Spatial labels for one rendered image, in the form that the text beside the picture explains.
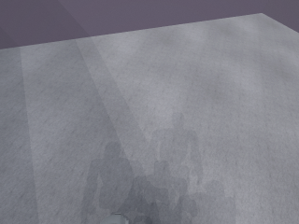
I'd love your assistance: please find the left robot thigh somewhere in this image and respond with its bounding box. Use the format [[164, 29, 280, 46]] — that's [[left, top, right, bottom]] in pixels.
[[100, 215, 129, 224]]

